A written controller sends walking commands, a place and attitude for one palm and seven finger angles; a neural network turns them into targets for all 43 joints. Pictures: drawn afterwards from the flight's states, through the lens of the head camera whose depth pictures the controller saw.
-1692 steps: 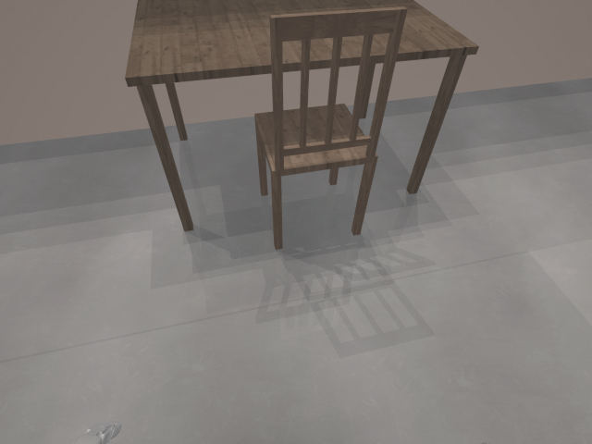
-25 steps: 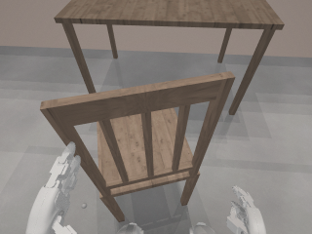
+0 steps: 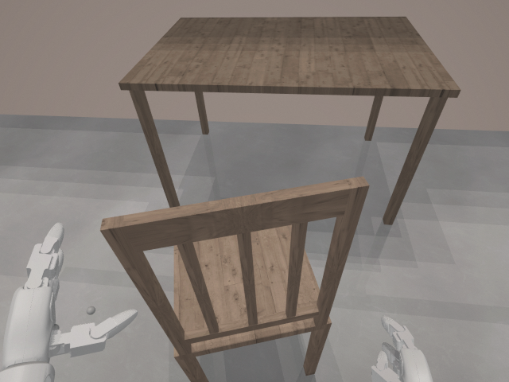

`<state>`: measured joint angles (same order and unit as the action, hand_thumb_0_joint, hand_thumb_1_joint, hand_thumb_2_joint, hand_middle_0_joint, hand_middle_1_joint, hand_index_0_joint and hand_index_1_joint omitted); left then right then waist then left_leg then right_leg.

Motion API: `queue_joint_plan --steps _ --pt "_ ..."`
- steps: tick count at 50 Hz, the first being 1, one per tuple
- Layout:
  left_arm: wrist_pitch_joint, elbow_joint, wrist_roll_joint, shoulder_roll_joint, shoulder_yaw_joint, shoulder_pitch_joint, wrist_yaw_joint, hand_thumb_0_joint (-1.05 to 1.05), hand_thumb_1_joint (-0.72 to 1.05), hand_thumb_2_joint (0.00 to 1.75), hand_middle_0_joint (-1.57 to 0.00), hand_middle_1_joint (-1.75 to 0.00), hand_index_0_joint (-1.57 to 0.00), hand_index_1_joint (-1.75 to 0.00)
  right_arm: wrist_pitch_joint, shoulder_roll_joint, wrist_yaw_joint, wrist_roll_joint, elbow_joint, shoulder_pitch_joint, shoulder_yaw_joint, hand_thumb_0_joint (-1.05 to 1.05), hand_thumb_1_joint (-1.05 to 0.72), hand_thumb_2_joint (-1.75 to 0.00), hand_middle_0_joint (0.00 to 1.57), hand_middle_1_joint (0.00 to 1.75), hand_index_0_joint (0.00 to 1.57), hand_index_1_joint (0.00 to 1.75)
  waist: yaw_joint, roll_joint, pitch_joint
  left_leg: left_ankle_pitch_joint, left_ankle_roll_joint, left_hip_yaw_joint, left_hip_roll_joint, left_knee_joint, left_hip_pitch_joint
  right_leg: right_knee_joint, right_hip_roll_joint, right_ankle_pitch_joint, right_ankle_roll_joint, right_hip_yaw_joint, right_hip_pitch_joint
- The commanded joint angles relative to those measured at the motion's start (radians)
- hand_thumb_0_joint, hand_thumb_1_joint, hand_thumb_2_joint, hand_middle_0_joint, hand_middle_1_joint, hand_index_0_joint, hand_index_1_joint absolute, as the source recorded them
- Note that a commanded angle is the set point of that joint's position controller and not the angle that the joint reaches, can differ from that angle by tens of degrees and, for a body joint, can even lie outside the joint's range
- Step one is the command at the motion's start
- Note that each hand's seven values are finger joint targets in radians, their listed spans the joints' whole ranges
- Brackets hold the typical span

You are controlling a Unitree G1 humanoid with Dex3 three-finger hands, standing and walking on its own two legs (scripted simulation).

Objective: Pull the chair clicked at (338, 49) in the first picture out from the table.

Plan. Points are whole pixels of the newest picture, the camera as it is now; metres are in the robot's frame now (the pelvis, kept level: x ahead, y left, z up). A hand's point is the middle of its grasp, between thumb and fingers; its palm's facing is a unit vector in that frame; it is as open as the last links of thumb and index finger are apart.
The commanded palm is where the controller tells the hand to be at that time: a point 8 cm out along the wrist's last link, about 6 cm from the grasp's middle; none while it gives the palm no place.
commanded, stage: draw the hand back to the body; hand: left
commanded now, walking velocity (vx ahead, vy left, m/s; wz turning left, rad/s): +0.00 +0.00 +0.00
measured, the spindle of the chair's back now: (248, 284) +0.31 +0.06 -0.06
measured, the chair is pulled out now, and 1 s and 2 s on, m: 0.58 0.58 0.58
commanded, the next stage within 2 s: step back with the hand held close in 0.68 s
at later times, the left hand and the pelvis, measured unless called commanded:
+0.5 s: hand (74, 246) +0.22 +0.25 +0.17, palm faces +0.46 -0.78 -0.42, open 7.7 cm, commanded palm +0.17 +0.29 +0.19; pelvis +0.03 -0.01 +0.02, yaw -1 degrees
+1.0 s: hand (63, 243) +0.22 +0.26 +0.18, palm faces +0.41 -0.77 -0.48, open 7.4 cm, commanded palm +0.15 +0.29 +0.19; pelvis -0.01 +0.00 +0.02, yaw -3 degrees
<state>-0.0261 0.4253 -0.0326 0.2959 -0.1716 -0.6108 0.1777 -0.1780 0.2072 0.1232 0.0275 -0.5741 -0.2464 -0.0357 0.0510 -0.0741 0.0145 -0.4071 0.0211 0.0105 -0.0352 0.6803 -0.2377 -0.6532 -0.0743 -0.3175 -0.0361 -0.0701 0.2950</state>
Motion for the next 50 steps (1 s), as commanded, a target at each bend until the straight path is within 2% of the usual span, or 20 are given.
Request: queue_joint_plan --steps 1,3,9,15,19,21,23,27,28,29,34,39,40,41,42,43,44,46,48,50 --pt "-0.089 0.254 0.009 0.193 -0.175 0.07 0.019 0.0 0.39 0.65 -0.13 -0.19 -0.13 -0.19 -0.074 0.092 0.005 -0.007 0.148 0.14 0.042 0.0 -0.9 -0.9 0.2 0.3 0.2 0.3 0.009 0.003 0.059 0.267 -0.022 -0.001 0.005 -0.202 -0.003 0.145 0.02 0.195 0.063 0.009 -0.142" --pt "-0.088 0.252 0.007 0.21 -0.203 0.101 0.02 0.0 0.47 0.69 -0.14 -0.21 -0.14 -0.21 -0.075 0.093 0.001 -0.007 0.131 0.156 0.042 0.0 -0.9 -0.9 0.2 0.3 0.2 0.3 0.01 -0.029 0.029 0.286 -0.016 -0.004 0.003 -0.218 0.008 0.168 0.022 0.215 0.067 0.015 -0.156" --pt "-0.094 0.193 -0.002 0.197 -0.241 0.154 0.015 0.0 0.68 0.8 -0.17 -0.26 -0.17 -0.26 -0.063 0.097 -0.006 -0.013 0.101 0.155 0.051 0.0 -0.9 -0.9 0.2 0.3 0.2 0.3 0.005 0.046 0.018 0.367 -0.022 -0.018 -0.006 -0.25 0.071 0.193 0.027 0.299 0.056 0.011 -0.188" --pt "-0.107 0.191 -0.012 0.253 -0.326 0.233 0.012 0.0 0.9 0.9 -0.2 -0.3 -0.2 -0.3 -0.046 0.106 -0.015 -0.017 0.085 0.166 0.059 0.0 -0.9 -0.9 0.2 0.3 0.2 0.3 0.014 0.007 0.044 0.429 -0.023 -0.032 -0.008 -0.267 0.116 0.207 0.023 0.365 0.055 0.017 -0.229" --pt "-0.097 0.121 -0.016 0.174 -0.266 0.164 -0.008 0.0 0.9 0.9 -0.2 -0.3 -0.2 -0.3 -0.029 0.103 -0.028 -0.015 0.082 0.176 0.063 0.0 -0.9 -0.9 0.2 0.3 0.2 0.3 0.012 0.049 0.025 0.461 -0.025 -0.039 -0.014 -0.277 0.118 0.216 0.023 0.391 0.05 0.011 -0.234" --pt "-0.098 0.149 -0.016 0.195 -0.277 0.176 -0.009 0.0 0.9 0.9 -0.2 -0.3 -0.2 -0.3 -0.02 0.108 -0.031 -0.015 0.087 0.179 0.069 0.0 -0.9 -0.9 0.2 0.3 0.2 0.3 0.013 0.047 0.045 0.46 -0.026 -0.038 -0.014 -0.281 0.126 0.217 0.024 0.389 0.049 0.013 -0.242" --pt "-0.101 0.179 -0.014 0.229 -0.3 0.193 -0.007 0.0 0.9 0.9 -0.2 -0.3 -0.2 -0.3 -0.022 0.109 -0.029 -0.016 0.086 0.186 0.069 0.0 -0.9 -0.9 0.2 0.3 0.2 0.3 0.015 0.01 0.05 0.454 -0.024 -0.04 -0.01 -0.28 0.13 0.223 0.024 0.391 0.052 0.019 -0.248" --pt "-0.104 0.229 -0.013 0.249 -0.317 0.186 0.0 0.0 0.9 0.9 -0.2 -0.3 -0.2 -0.3 -0.026 0.102 -0.029 -0.019 0.091 0.18 0.068 0.0 -0.9 -0.9 0.2 0.3 0.2 0.3 0.017 0.017 0.108 0.504 -0.026 -0.043 -0.01 -0.271 0.161 0.22 0.021 0.446 0.051 0.021 -0.274" --pt "-0.104 0.237 -0.01 0.262 -0.327 0.195 0.001 0.0 0.9 0.9 -0.2 -0.3 -0.2 -0.3 -0.028 0.104 -0.027 -0.019 0.087 0.185 0.067 0.0 -0.9 -0.9 0.2 0.3 0.2 0.3 0.017 -0.001 0.094 0.496 -0.021 -0.037 -0.009 -0.272 0.152 0.223 0.024 0.436 0.055 0.024 -0.273" --pt "-0.104 0.231 -0.011 0.243 -0.313 0.193 0.001 0.0 0.9 0.9 -0.2 -0.3 -0.2 -0.3 -0.03 0.099 -0.027 -0.018 0.087 0.181 0.064 0.0 -0.9 -0.9 0.2 0.3 0.2 0.3 0.014 -0.008 0.081 0.489 -0.022 -0.042 -0.009 -0.277 0.153 0.225 0.023 0.428 0.053 0.021 -0.264" --pt "-0.093 0.168 -0.013 0.213 -0.289 0.204 -0.001 0.0 0.9 0.9 -0.2 -0.3 -0.2 -0.3 -0.022 0.104 -0.025 -0.015 0.078 0.183 0.064 0.0 -0.9 -0.9 0.2 0.3 0.2 0.3 0.007 0.031 0.021 0.429 -0.022 -0.042 -0.013 -0.292 0.133 0.242 0.028 0.368 0.051 0.017 -0.235" --pt "-0.096 0.151 -0.015 0.209 -0.279 0.224 -0.008 0.0 0.9 0.9 -0.2 -0.3 -0.2 -0.3 -0.018 0.108 -0.026 -0.014 0.084 0.188 0.064 0.0 -0.9 -0.9 0.2 0.3 0.2 0.3 0.008 0.039 -0.004 0.366 -0.026 -0.038 -0.012 -0.307 0.122 0.254 0.029 0.299 0.05 0.017 -0.221" --pt "-0.102 0.202 -0.016 0.216 -0.268 0.269 -0.009 0.0 0.9 0.9 -0.2 -0.3 -0.2 -0.3 -0.023 0.113 -0.028 -0.016 0.091 0.193 0.061 0.0 -0.9 -0.9 0.2 0.3 0.2 0.3 0.007 0.014 0.024 0.361 -0.028 -0.035 -0.008 -0.307 0.129 0.253 0.026 0.294 0.05 0.021 -0.23" --pt "-0.16 0.285 -0.027 0.396 -0.43 0.443 -0.008 0.0 0.9 0.9 -0.2 -0.3 -0.2 -0.3 -0.003 0.128 -0.032 -0.005 0.112 0.179 0.07 0.0 -0.9 -0.9 0.2 0.3 0.2 0.3 -0.029 0.048 -0.085 0.263 -0.042 -0.041 -0.029 -0.284 0.073 0.316 -0.022 0.376 0.056 0.148 -0.115" --pt "-0.169 0.196 -0.018 0.332 -0.394 0.366 -0.015 0.0 0.9 0.9 -0.2 -0.3 -0.2 -0.3 0.006 0.113 -0.032 -0.009 0.091 0.177 0.071 0.0 -0.9 -0.9 0.2 0.3 0.2 0.3 -0.039 0.089 -0.071 0.224 -0.04 -0.028 -0.024 -0.275 0.07 0.32 -0.042 0.375 0.064 0.152 -0.124" --pt "-0.174 0.211 -0.016 0.343 -0.396 0.365 -0.015 0.0 0.9 0.9 -0.2 -0.3 -0.2 -0.3 0.012 0.115 -0.033 -0.007 0.1 0.182 0.072 0.0 -0.9 -0.9 0.2 0.3 0.2 0.3 -0.037 0.072 -0.078 0.207 -0.038 -0.027 -0.019 -0.276 0.061 0.326 -0.049 0.373 0.068 0.167 -0.118" --pt "-0.17 0.153 -0.016 0.281 -0.363 0.281 -0.02 0.0 0.9 0.9 -0.2 -0.3 -0.2 -0.3 0.018 0.113 -0.035 -0.011 0.101 0.173 0.069 0.0 -0.9 -0.9 0.2 0.3 0.2 0.3 -0.04 0.082 -0.058 0.218 -0.037 -0.024 -0.023 -0.284 0.063 0.315 -0.048 0.355 0.064 0.156 -0.132" --pt "-0.169 0.142 -0.014 0.232 -0.331 0.162 -0.022 0.0 0.9 0.9 -0.2 -0.3 -0.2 -0.3 0.038 0.121 -0.043 -0.014 0.117 0.179 0.074 0.0 -0.9 -0.9 0.2 0.3 0.2 0.3 -0.038 0.039 0.004 0.297 -0.04 -0.021 -0.04 -0.3 0.068 0.271 -0.041 0.391 0.053 0.126 -0.172" --pt "-0.17 0.157 -0.012 0.223 -0.331 0.081 -0.02 0.0 0.9 0.9 -0.2 -0.3 -0.2 -0.3 0.052 0.127 -0.05 -0.013 0.128 0.186 0.082 0.0 -0.9 -0.9 0.2 0.3 0.2 0.3 -0.037 -0.019 0.066 0.386 -0.042 -0.014 -0.061 -0.313 0.067 0.232 -0.037 0.423 0.045 0.101 -0.209" --pt "-0.172 0.186 -0.006 0.241 -0.354 0.028 -0.013 0.0 0.9 0.9 -0.2 -0.3 -0.2 -0.3 0.067 0.12 -0.053 -0.015 0.142 0.189 0.088 0.0 -0.9 -0.9 0.2 0.3 0.2 0.3 -0.034 -0.001 0.112 0.447 -0.045 -0.01 -0.079 -0.303 0.058 0.203 -0.033 0.45 0.036 0.084 -0.22"
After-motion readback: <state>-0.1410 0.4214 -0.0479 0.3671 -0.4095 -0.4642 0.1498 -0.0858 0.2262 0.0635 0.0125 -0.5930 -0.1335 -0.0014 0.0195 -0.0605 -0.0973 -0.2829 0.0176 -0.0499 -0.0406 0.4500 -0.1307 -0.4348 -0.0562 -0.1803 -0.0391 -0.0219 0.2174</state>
